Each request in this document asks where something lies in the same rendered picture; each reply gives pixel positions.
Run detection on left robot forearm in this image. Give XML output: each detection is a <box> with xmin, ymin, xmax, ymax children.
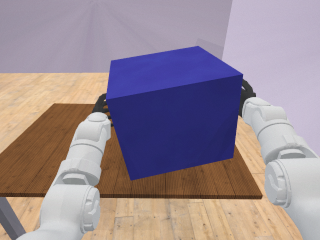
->
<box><xmin>39</xmin><ymin>112</ymin><xmax>111</xmax><ymax>225</ymax></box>

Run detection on robot left hand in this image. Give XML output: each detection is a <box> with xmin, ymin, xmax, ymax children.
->
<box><xmin>92</xmin><ymin>93</ymin><xmax>114</xmax><ymax>127</ymax></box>

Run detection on robot right upper arm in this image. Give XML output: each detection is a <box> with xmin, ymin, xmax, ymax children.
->
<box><xmin>264</xmin><ymin>158</ymin><xmax>320</xmax><ymax>240</ymax></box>

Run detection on right robot forearm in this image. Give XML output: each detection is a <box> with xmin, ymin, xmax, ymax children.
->
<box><xmin>242</xmin><ymin>97</ymin><xmax>320</xmax><ymax>165</ymax></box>

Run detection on carton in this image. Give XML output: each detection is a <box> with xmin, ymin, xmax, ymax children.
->
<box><xmin>105</xmin><ymin>46</ymin><xmax>243</xmax><ymax>181</ymax></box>

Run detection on table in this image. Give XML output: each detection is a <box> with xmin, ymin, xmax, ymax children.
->
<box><xmin>0</xmin><ymin>103</ymin><xmax>263</xmax><ymax>240</ymax></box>

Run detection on robot right hand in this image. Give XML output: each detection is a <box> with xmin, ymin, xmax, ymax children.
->
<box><xmin>238</xmin><ymin>79</ymin><xmax>256</xmax><ymax>118</ymax></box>

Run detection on robot left upper arm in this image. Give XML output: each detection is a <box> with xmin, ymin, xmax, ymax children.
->
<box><xmin>16</xmin><ymin>184</ymin><xmax>101</xmax><ymax>240</ymax></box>

